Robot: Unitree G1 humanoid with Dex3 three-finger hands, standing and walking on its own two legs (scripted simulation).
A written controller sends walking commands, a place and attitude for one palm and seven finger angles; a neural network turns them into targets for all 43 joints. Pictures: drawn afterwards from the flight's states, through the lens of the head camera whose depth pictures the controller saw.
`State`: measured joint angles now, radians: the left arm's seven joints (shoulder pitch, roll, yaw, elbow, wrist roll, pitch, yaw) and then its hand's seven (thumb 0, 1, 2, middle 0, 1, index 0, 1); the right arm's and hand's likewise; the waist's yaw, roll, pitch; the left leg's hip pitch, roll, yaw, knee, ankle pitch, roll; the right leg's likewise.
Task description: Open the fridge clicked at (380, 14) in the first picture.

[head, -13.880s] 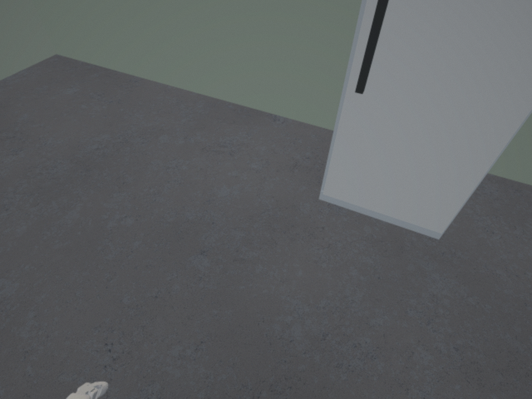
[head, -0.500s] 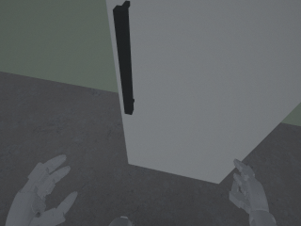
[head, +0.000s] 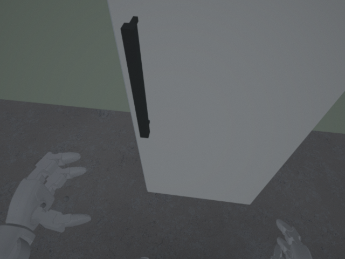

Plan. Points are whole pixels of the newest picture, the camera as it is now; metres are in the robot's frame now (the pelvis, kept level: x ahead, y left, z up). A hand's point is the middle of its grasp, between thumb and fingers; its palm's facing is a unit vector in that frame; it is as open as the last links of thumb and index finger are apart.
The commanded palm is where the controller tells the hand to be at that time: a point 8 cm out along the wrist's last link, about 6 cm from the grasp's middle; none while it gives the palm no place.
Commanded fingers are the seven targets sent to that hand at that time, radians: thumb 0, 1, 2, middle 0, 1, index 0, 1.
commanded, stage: raise the hand to about handle height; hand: left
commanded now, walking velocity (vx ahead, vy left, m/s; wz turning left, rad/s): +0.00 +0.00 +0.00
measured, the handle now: (140, 88) +0.50 +0.12 +0.12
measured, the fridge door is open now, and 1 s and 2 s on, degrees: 0 0 0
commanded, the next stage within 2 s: move the hooked fingers beside the handle in 1.04 s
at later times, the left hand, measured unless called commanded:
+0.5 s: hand (24, 150) +0.27 +0.28 +0.16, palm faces +0.02 -0.99 -0.10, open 13.9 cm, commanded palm +0.24 +0.33 +0.16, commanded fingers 0.00 -0.50 0.30 -0.30 -1.20 -0.30 -1.20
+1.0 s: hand (44, 141) +0.29 +0.26 +0.16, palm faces +0.01 -1.00 -0.08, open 14.0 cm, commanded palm +0.25 +0.31 +0.17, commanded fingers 0.00 -0.50 0.30 -0.30 -1.20 -0.30 -1.20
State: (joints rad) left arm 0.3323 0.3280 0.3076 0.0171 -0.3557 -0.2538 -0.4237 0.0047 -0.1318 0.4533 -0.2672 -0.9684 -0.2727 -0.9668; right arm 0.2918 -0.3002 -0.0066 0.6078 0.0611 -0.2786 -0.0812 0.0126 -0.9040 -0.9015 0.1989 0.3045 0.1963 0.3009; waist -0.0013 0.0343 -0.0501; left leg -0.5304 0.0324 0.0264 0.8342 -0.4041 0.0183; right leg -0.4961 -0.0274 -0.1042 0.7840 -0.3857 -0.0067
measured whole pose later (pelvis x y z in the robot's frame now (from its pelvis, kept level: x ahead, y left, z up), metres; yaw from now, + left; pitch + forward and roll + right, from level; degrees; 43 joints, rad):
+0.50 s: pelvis +0.00 +0.01 +0.02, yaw +0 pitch +0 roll -2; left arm -0.01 0.45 0.43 0.16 -0.35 -0.05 -0.48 -0.01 -0.49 0.30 -0.30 -1.20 -0.30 -1.20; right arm 0.25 -0.25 0.09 0.59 0.06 -0.27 -0.10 0.01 -0.90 -0.90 0.20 0.31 0.20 0.30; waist 0.04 0.03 -0.02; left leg -0.31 0.01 0.04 0.64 -0.33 0.03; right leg -0.28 -0.03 -0.10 0.58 -0.30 0.01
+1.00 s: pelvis +0.01 -0.01 +0.03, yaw +0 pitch +0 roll -1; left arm -0.05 0.45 0.45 0.26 -0.34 -0.01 -0.51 -0.01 -0.50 0.30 -0.30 -1.20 -0.30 -1.20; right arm 0.25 -0.29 0.05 0.60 0.07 -0.25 -0.11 0.01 -0.90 -0.90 0.20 0.30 0.20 0.30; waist 0.03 0.05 -0.01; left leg -0.28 0.03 0.04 0.58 -0.31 0.00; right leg -0.26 -0.01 -0.10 0.56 -0.30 -0.02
